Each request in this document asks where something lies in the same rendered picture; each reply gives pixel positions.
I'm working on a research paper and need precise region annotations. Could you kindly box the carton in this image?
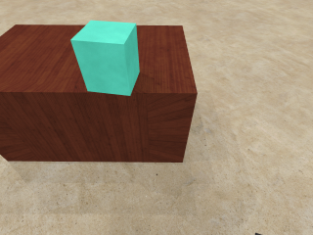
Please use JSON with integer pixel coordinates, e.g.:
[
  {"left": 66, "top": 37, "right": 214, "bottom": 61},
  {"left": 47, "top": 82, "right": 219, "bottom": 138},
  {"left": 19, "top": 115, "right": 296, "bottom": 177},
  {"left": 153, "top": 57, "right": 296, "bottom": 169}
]
[{"left": 70, "top": 20, "right": 140, "bottom": 96}]

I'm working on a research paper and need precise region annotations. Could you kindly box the pedestal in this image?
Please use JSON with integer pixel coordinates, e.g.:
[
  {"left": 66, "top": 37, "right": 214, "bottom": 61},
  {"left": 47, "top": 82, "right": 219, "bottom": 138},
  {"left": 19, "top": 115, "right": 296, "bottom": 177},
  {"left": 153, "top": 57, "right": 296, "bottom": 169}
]
[{"left": 0, "top": 24, "right": 198, "bottom": 163}]

